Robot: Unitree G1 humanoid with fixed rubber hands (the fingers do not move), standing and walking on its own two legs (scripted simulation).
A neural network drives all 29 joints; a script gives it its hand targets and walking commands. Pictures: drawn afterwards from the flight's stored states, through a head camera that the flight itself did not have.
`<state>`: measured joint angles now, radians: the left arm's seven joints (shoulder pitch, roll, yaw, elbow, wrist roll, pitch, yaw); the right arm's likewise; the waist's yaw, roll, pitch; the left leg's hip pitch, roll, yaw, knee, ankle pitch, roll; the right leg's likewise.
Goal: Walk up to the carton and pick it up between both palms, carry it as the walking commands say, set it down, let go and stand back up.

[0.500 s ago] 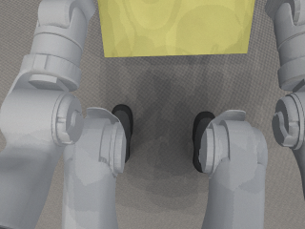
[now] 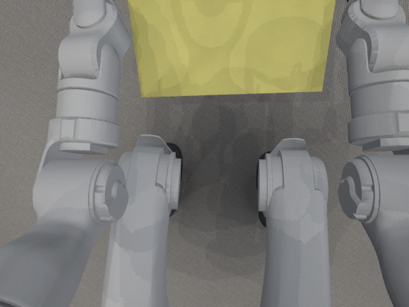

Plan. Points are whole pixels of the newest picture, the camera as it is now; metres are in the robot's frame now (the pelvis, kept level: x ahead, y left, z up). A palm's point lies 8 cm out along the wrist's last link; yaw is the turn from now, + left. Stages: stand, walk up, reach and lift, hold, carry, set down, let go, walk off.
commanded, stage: reach and lift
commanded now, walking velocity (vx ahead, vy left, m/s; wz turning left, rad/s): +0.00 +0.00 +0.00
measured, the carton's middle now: (226, 2) +0.56 -0.01 -0.21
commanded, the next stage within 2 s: none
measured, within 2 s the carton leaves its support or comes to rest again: neither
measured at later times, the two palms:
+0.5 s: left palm out of the picture +0.53 +0.17 -0.05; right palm out of the picture +0.54 -0.17 -0.07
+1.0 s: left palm out of the picture +0.51 +0.17 +0.02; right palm out of the picture +0.51 -0.18 +0.01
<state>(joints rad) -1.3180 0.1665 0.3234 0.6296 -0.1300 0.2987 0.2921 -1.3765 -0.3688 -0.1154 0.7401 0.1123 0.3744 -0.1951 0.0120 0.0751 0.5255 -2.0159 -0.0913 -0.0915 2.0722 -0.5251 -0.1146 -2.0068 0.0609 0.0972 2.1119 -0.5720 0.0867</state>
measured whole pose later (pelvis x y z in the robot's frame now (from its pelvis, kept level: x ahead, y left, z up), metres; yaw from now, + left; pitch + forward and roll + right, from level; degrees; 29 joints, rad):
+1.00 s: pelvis -0.03 +0.02 +0.09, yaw -1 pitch +20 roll -2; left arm -1.32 0.12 0.37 0.54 0.01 0.46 0.28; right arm -1.35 -0.31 -0.26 0.68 0.01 0.49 -0.14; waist 0.02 0.05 0.52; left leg -1.71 -0.11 -0.12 1.79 -0.42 -0.09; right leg -1.68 0.09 0.10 1.78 -0.45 0.11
